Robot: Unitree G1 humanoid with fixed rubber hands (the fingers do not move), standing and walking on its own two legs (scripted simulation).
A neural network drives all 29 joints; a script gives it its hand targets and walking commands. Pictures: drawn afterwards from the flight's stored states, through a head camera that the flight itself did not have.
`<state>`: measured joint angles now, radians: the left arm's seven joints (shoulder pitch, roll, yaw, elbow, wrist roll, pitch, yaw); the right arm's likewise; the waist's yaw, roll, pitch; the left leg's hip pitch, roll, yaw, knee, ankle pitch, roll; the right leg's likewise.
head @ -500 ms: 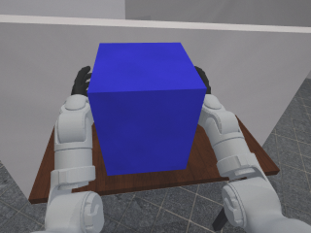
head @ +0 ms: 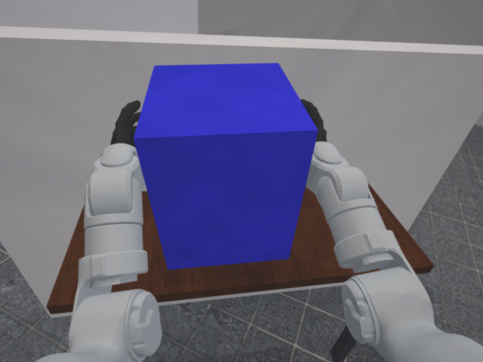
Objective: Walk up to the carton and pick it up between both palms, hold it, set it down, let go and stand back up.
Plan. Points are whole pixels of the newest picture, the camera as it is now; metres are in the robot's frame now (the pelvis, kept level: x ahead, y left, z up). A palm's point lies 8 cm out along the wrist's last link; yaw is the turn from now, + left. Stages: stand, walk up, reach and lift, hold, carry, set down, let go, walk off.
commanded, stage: hold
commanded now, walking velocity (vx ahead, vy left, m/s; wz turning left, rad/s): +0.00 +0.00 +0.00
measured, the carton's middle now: (223, 165) +0.36 +0.01 +0.20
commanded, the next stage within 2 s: none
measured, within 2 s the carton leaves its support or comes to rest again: neither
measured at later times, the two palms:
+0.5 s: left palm (129, 149) +0.37 +0.15 +0.23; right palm (314, 148) +0.37 -0.14 +0.23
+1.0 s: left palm (130, 151) +0.36 +0.15 +0.23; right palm (315, 149) +0.37 -0.14 +0.23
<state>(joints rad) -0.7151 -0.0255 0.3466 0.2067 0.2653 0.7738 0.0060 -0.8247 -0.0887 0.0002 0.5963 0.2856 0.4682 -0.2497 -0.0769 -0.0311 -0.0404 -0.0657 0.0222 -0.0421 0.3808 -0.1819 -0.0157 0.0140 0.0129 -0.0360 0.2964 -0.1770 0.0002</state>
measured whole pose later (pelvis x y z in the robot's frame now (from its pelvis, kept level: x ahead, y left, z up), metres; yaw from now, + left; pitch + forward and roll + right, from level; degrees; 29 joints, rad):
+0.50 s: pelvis +0.00 +0.00 +0.00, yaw +0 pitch -6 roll -1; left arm -0.71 -0.02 0.32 0.20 0.25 0.77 0.03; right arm -0.82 -0.09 0.00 0.59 0.31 0.45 -0.25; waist -0.09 -0.03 -0.06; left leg -0.10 0.02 -0.04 0.39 -0.19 -0.01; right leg -0.02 0.01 -0.03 0.30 -0.18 0.00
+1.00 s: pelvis +0.00 +0.00 +0.00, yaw +0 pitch -7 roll -1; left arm -0.69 -0.03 0.32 0.17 0.25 0.78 0.02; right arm -0.79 -0.10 0.02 0.56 0.31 0.46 -0.26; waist -0.09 -0.03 -0.04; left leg -0.07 0.02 -0.05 0.38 -0.19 -0.02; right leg 0.01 0.02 -0.03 0.30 -0.18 0.00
